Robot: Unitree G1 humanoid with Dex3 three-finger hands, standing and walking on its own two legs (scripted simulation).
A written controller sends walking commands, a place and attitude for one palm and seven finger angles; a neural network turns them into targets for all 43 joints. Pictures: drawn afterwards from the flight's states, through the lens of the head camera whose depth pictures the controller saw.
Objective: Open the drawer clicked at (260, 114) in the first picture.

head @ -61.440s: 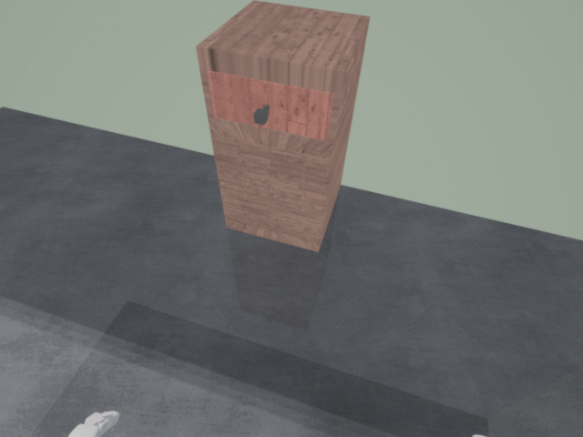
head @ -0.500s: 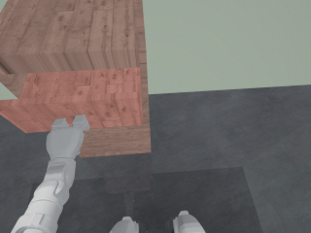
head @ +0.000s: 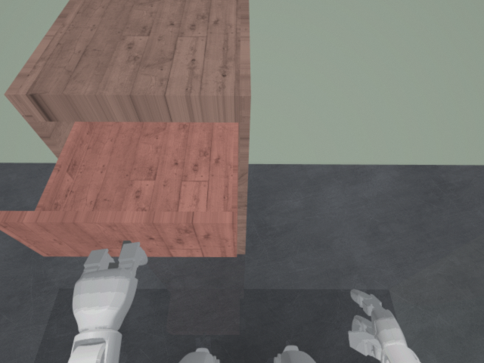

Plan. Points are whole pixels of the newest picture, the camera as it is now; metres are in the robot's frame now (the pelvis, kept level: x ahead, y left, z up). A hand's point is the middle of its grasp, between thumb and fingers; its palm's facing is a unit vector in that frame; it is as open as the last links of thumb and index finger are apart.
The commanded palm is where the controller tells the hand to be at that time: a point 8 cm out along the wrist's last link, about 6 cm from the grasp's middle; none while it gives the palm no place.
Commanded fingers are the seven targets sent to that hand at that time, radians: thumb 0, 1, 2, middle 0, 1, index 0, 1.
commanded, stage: pull the drawer open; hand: left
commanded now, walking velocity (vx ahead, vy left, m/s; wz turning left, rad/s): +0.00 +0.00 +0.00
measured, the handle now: (122, 264) +0.28 +0.23 -0.04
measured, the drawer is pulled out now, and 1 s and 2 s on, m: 0.22 0.30 0.30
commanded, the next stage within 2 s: open the thumb to release the handle in 0.68 s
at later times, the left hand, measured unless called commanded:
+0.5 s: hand out of the picture +0.13 +0.22 -0.05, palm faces -0.11 -0.09 -0.99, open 6.8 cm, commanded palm +0.09 +0.22 -0.01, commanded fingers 0.00 0.90 0.90 -0.40 -1.35 -0.40 -1.35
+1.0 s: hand out of the picture +0.13 +0.21 -0.05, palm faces -0.01 -0.06 -1.00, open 7.1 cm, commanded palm +0.11 +0.22 -0.01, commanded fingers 0.00 0.06 0.54 -0.34 -1.26 -0.34 -1.26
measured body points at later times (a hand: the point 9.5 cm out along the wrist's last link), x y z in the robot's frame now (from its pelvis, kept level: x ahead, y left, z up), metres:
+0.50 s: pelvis -0.02 -0.02 -0.03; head +0.07 -0.04 +0.41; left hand +0.13 +0.22 +0.00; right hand +0.20 -0.23 -0.14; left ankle -0.04 +0.11 -0.66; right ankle -0.01 -0.12 -0.66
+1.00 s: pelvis -0.04 -0.03 -0.03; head +0.04 -0.06 +0.41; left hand +0.13 +0.21 +0.00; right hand +0.16 -0.26 -0.15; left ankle -0.04 +0.11 -0.66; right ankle -0.01 -0.12 -0.66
